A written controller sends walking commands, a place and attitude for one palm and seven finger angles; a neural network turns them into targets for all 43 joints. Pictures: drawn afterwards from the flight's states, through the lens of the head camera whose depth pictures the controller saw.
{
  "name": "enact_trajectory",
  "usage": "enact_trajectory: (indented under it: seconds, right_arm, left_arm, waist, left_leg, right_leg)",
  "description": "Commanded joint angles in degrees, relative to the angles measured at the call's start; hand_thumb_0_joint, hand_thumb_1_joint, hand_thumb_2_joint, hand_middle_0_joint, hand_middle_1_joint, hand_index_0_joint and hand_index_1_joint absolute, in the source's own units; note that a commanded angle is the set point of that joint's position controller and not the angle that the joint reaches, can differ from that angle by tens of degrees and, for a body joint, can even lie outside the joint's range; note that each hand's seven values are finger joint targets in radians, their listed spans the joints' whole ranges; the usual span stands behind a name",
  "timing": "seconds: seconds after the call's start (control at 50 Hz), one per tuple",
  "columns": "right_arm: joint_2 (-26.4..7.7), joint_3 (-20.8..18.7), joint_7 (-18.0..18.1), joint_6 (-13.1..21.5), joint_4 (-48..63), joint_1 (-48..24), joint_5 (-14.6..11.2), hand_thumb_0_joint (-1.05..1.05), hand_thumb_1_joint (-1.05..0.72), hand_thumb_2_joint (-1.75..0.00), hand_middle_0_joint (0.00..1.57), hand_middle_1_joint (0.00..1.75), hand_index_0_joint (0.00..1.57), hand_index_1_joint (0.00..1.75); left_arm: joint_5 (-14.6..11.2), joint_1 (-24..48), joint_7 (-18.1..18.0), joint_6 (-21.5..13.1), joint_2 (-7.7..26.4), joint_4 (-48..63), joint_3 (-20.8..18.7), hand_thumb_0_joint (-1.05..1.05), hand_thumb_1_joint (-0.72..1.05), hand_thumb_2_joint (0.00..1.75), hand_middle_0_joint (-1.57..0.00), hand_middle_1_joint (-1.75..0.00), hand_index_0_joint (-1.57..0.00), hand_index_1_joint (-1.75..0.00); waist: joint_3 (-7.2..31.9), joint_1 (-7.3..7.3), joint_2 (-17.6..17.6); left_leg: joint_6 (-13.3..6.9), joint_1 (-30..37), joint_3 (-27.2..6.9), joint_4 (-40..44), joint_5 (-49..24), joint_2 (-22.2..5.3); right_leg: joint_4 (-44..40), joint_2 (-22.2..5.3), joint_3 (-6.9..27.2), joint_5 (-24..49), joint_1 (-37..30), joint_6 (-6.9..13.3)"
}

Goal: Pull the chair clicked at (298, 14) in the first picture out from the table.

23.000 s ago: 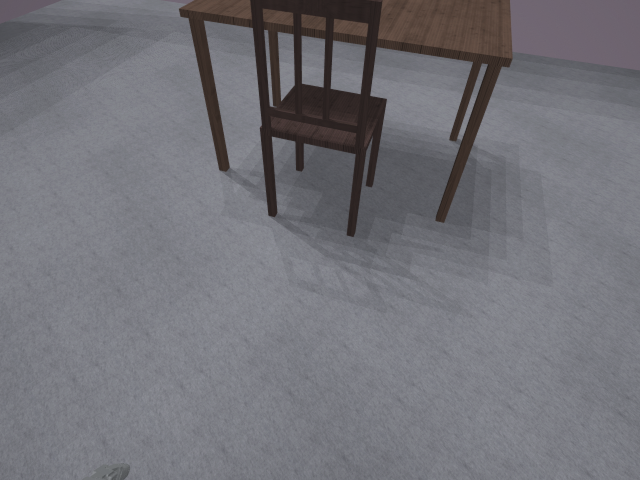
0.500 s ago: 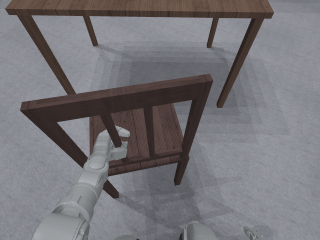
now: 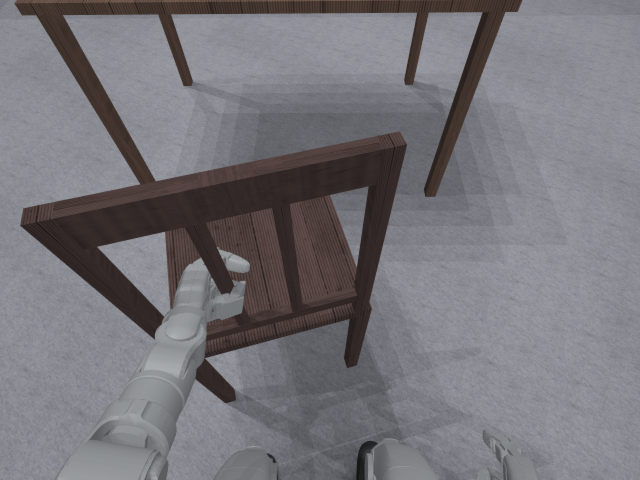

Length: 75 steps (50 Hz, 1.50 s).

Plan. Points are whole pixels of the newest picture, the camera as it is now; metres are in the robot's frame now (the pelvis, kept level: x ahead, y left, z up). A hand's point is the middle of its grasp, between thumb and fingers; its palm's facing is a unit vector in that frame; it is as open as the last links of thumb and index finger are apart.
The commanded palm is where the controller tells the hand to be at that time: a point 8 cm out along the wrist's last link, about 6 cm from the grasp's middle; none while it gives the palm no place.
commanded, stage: stop walking, hand still on the chair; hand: left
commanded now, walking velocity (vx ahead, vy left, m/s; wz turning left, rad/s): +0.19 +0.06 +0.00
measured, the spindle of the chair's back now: (223, 281) +0.37 +0.16 -0.05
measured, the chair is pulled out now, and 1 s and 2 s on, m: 0.50 0.56 0.56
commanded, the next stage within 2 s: open the thumb and straighten the fingers in 0.92 s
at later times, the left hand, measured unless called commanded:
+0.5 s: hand (231, 339) +0.29 +0.14 -0.05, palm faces -0.03 -0.98 -0.21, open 5.4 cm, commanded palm +0.28 +0.19 -0.03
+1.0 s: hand (230, 339) +0.29 +0.14 -0.05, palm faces -0.05 -0.98 -0.20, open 5.4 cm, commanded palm +0.27 +0.19 -0.03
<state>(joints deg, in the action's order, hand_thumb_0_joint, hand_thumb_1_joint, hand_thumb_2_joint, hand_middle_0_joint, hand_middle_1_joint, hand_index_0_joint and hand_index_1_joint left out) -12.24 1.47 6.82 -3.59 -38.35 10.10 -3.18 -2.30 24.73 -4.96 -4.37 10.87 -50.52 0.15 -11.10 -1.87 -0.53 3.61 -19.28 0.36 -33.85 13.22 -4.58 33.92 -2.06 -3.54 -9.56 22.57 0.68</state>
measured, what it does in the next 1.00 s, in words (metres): stands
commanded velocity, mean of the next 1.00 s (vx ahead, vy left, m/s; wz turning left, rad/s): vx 0.01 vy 0.02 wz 0.00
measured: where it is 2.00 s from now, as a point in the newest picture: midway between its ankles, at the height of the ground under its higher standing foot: outside the picture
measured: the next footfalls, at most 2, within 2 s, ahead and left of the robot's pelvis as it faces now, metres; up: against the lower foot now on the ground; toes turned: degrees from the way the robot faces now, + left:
none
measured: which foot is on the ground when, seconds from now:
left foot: down 0.00-1.00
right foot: down 0.00-1.00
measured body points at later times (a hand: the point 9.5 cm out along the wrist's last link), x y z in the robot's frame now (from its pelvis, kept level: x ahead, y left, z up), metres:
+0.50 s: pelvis +0.03 +0.01 +0.02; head +0.03 +0.00 +0.47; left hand +0.29 +0.19 -0.04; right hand +0.14 -0.24 -0.10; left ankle +0.00 +0.15 -0.72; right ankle +0.09 -0.11 -0.72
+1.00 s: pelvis +0.04 +0.01 +0.02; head +0.05 +0.00 +0.47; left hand +0.29 +0.19 -0.04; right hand +0.17 -0.23 -0.09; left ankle +0.00 +0.15 -0.72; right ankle +0.09 -0.11 -0.72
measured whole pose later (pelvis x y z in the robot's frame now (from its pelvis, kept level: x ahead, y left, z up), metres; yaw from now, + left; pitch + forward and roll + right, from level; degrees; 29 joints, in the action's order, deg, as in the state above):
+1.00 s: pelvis +0.04 +0.01 +0.02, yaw -2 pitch -1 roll +1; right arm -12.1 2.4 7.4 -2.1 -38.1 11.4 -1.9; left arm -0.8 -1.4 -5.5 -2.3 8.2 -33.5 4.9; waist -1.6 -1.5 -0.5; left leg 1.3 -6.5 1.9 -23.3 16.0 -1.3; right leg 25.3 -2.2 -1.9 -8.9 15.7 -0.3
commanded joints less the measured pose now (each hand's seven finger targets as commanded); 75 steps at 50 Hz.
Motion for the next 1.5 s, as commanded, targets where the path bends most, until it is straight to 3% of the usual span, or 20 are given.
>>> enact_trajectory:
  seconds: [0.0, 0.02, 0.06, 0.12, 0.16, 0.18, 0.2, 0.3, 0.36, 0.54, 1.0, 1.02, 1.04, 1.06, 1.14, 1.22, 1.24, 1.32, 1.4, 1.48]
  right_arm:
    - [-7.6, -2.5, 1.1, 3.0, 5.5, 1.7, -0.2, 0.00, -0.90, -0.90, 0.20, 0.30, 0.20, 0.30]
    - [-7.8, -2.5, 1.2, 3.0, 4.9, 1.5, 0.1, 0.00, -0.90, -0.90, 0.20, 0.30, 0.20, 0.30]
    - [-6.7, -1.2, 1.0, 3.8, 4.3, 0.3, 1.2, 0.00, -0.90, -0.90, 0.20, 0.30, 0.20, 0.30]
    - [-6.7, -0.7, 1.3, 5.5, 4.5, -0.4, 1.7, 0.00, -0.90, -0.90, 0.20, 0.30, 0.20, 0.30]
    - [-7.5, -0.9, 1.6, 5.9, 5.0, -0.6, 1.9, 0.00, -0.90, -0.90, 0.20, 0.30, 0.20, 0.30]
    - [-7.8, -0.9, 1.6, 5.7, 4.4, -1.2, 1.6, 0.00, -0.90, -0.90, 0.20, 0.30, 0.20, 0.30]
    - [-6.7, -0.3, 1.5, 5.4, 4.8, -1.4, 1.7, 0.00, -0.90, -0.90, 0.20, 0.30, 0.20, 0.30]
    - [-6.9, -0.9, 1.5, 5.5, 5.4, -1.0, 1.4, 0.00, -0.90, -0.90, 0.20, 0.30, 0.20, 0.30]
    - [-6.6, -1.0, 1.5, 5.5, 5.8, -1.2, 1.4, 0.00, -0.90, -0.90, 0.20, 0.30, 0.20, 0.30]
    - [-7.0, -1.1, 1.4, 5.1, 6.7, -1.8, 1.5, 0.00, -0.90, -0.90, 0.20, 0.30, 0.20, 0.30]
    - [-6.8, -1.4, 1.0, 4.0, 8.0, -2.3, 1.7, 0.00, -0.90, -0.90, 0.20, 0.30, 0.20, 0.30]
    - [-9.6, -2.5, -1.4, 4.4, 7.7, -1.2, -0.5, 0.00, -0.90, -0.90, 0.20, 0.30, 0.20, 0.30]
    - [-9.7, -2.6, -2.5, 5.0, 9.4, -2.0, -0.5, 0.00, -0.90, -0.90, 0.20, 0.30, 0.20, 0.30]
    - [-9.8, -3.1, -2.7, 5.7, 9.9, -2.8, -0.1, 0.00, -0.90, -0.90, 0.20, 0.30, 0.20, 0.30]
    - [-9.3, -2.9, -4.0, 8.5, 11.1, -2.0, 0.1, 0.00, -0.90, -0.90, 0.20, 0.30, 0.20, 0.30]
    - [-10.1, -3.1, -4.5, 10.1, 12.1, -1.3, 0.2, 0.00, -0.90, -0.90, 0.20, 0.30, 0.20, 0.30]
    - [-10.5, -3.2, -4.2, 10.4, 12.3, -1.3, 0.2, 0.00, -0.90, -0.90, 0.20, 0.30, 0.20, 0.30]
    - [-10.2, -2.9, -3.6, 11.8, 12.9, -0.7, 0.4, 0.00, -0.90, -0.90, 0.20, 0.30, 0.20, 0.30]
    - [-10.7, -3.1, -3.1, 13.0, 13.5, 0.1, 0.5, 0.00, -0.90, -0.90, 0.20, 0.30, 0.20, 0.30]
    - [-11.0, -3.2, -2.7, 14.1, 14.0, 0.9, 0.9, 0.00, -0.90, -0.90, 0.20, 0.30, 0.20, 0.30]
  left_arm:
    - [0.5, 14.8, -0.9, -4.0, 10.7, 16.1, -2.2, 0.00, 0.90, 0.90, -0.50, -1.45, -0.50, -1.45]
    - [0.7, 14.6, -1.2, -3.3, 11.4, 16.6, -2.8, 0.00, 0.90, 0.90, -0.50, -1.45, -0.50, -1.45]
    - [1.2, 13.9, -1.5, -2.7, 11.3, 19.5, -3.5, 0.00, 0.90, 0.90, -0.50, -1.45, -0.50, -1.45]
    - [1.2, 8.2, -1.4, -2.4, 9.7, 19.9, -3.9, 0.00, 0.90, 0.90, -0.50, -1.45, -0.50, -1.45]
    - [1.4, 5.9, -1.1, -2.7, 7.2, 21.9, -2.4, 0.00, 0.90, 0.90, -0.50, -1.45, -0.50, -1.45]
    - [1.2, 3.2, -1.0, -2.7, 7.0, 19.7, -1.5, 0.00, 0.90, 0.90, -0.50, -1.45, -0.50, -1.45]
    - [1.6, 2.3, -0.9, -2.6, 4.8, 18.8, 0.2, 0.00, 0.90, 0.90, -0.50, -1.45, -0.50, -1.45]
    - [1.8, -2.1, -1.2, -2.9, 5.6, 20.9, -0.5, 0.00, 0.90, 0.90, -0.50, -1.45, -0.50, -1.45]
    - [1.8, -4.3, -1.2, -2.8, 5.1, 22.1, -0.2, 0.00, 0.90, 0.90, -0.50, -1.45, -0.50, -1.45]
    - [1.8, -9.4, -1.2, -2.6, 4.1, 25.9, 1.2, 0.00, 0.90, 0.90, -0.50, -1.45, -0.50, -1.45]
    - [1.3, -16.8, -1.4, -2.1, 5.4, 30.9, 0.1, 0.00, 0.90, 0.90, -0.50, -1.45, -0.50, -1.45]
    - [0.7, -22.8, 0.3, 1.5, 1.6, 24.2, 4.0, 0.00, 0.78, 0.84, -0.50, -1.45, -0.50, -1.45]
    - [0.2, -17.5, 1.0, 1.4, 3.7, 31.6, 1.8, 0.00, 0.66, 0.78, -0.50, -1.45, -0.50, -1.45]
    - [0.5, -15.5, 1.5, 1.2, 6.2, 35.1, -0.2, 0.00, 0.54, 0.73, -0.50, -1.45, -0.50, -1.45]
    - [0.0, -20.2, 2.5, 2.5, 5.3, 38.8, 0.7, 0.00, 0.05, 0.49, -0.50, -1.45, -0.50, -1.45]
    - [-0.3, -23.0, 3.3, 5.3, 4.6, 38.8, 1.0, 0.00, -0.43, 0.26, -0.47, -1.38, -0.47, -1.38]
    - [-0.4, -17.1, 2.9, 5.5, 8.9, 43.5, -2.3, 0.00, -0.55, 0.20, -0.45, -1.30, -0.45, -1.30]
    - [-0.7, -21.3, 3.5, 8.2, 5.6, 42.3, -0.7, 0.00, -0.55, 0.20, -0.35, -1.01, -0.35, -1.01]
    - [-1.3, -21.6, 4.2, 9.5, 5.3, 44.5, -0.8, 0.00, -0.55, 0.20, -0.25, -0.73, -0.25, -0.73]
    - [-1.0, -23.2, 4.7, 10.1, 7.2, 47.8, -2.2, 0.00, -0.55, 0.20, -0.15, -0.43, -0.15, -0.43]
  waist:
    - [26.7, 0.40, 8.0]
    - [26.2, 0.30, 8.6]
    - [26.7, 0.05, 6.0]
    - [23.3, 0.54, 4.7]
    - [21.8, 1.29, 1.7]
    - [20.0, 1.33, -4.5]
    - [18.8, 1.10, -6.2]
    - [20.9, 0.88, 2.9]
    - [20.5, 0.93, 2.6]
    - [22.2, 0.83, -1.1]
    - [21.5, 1.14, 0.1]
    - [18.6, -1.95, 4.7]
    - [20.9, -0.67, 6.6]
    - [22.7, -0.46, 4.6]
    - [23.2, -0.07, -2.4]
    - [22.5, -0.35, 0.8]
    - [25.4, -0.43, 0.0]
    - [24.5, -0.47, 1.2]
    - [26.4, -0.80, 4.2]
    - [28.0, -0.60, 2.6]
  left_leg:
    - [-3.3, 10.1, 1.0, -3.1, 13.5, 1.9]
    - [-3.2, 12.0, 1.2, -7.3, 12.2, 3.3]
    - [-3.7, 13.2, 0.3, -6.2, 9.6, 3.7]
    - [-5.1, 11.2, -2.7, 9.3, 7.0, 1.2]
    - [-6.3, 9.5, -5.8, 14.3, 1.0, -1.7]
    - [-6.4, 8.9, -5.6, 15.8, 4.2, -2.3]
    - [-6.5, 6.5, -5.3, 16.9, 7.7, -2.1]
    - [-5.1, 9.3, -2.5, 13.6, -0.9, -0.4]
    - [-5.1, 10.8, -1.8, 13.2, -0.5, -0.3]
    - [-4.3, 12.2, -2.4, 13.8, -12.0, -1.5]
    - [-4.0, 11.9, -2.4, 13.8, -10.0, -1.0]
    - [-3.8, 4.2, -0.7, 11.5, -6.8, 1.1]
    - [-4.1, 0.9, -0.9, 10.1, -5.0, 1.9]
    - [-4.4, 0.3, -0.6, 9.2, -4.3, 2.3]
    - [-4.3, -2.5, -0.2, 6.1, -1.4, 3.5]
    - [-4.4, -6.9, -0.4, 3.6, 1.5, 3.8]
    - [-4.5, -6.6, -0.5, 3.2, 2.0, 4.1]
    - [-4.5, -8.1, -0.3, 1.6, 1.1, 4.2]
    - [-4.6, -9.3, -0.3, -0.3, 0.6, 4.3]
    - [-4.5, -9.5, -0.5, -2.3, -1.8, 4.5]
  right_leg:
    - [-19.9, -12.5, 14.8, -26.6, -4.0, 3.0]
    - [-22.5, -14.1, 15.7, -30.9, -0.9, 3.6]
    - [-21.7, -13.9, 13.6, -26.9, -2.3, 3.7]
    - [-16.7, -9.2, 9.9, -19.3, -8.4, 1.2]
    - [-11.8, -5.6, 8.8, -9.9, -12.0, -0.2]
    - [-12.3, -5.1, 8.1, -13.0, -10.1, -0.8]
    - [-12.2, -4.6, 7.4, -14.6, -10.4, -0.9]
    - [-15.1, -6.2, 8.9, -5.3, -13.5, 0.1]
    - [-16.6, -6.3, 9.7, -6.6, -11.6, 0.3]
    - [-10.4, -5.1, 6.8, 10.8, -14.8, 1.2]
    - [-11.8, -5.5, 6.8, 11.5, -16.3, 1.4]
    - [-7.8, -2.7, 2.1, 8.0, -12.8, 1.2]
    - [-6.8, -2.3, 1.8, 7.2, -12.9, 1.2]
    - [-6.2, -2.2, 2.4, 6.2, -13.0, 1.4]
    - [-4.7, -1.8, 2.5, 2.5, -10.0, 1.4]
    - [-2.5, -1.2, 1.8, -0.3, -7.2, 0.9]
    - [-2.4, -1.4, 2.4, -0.7, -8.1, 0.7]
    - [-0.7, -1.3, 1.6, 0.1, -6.8, 0.3]
    - [0.9, -1.2, 1.4, 1.3, -6.5, -0.1]
    - [2.8, -1.3, 1.3, 4.3, -6.2, 0.1]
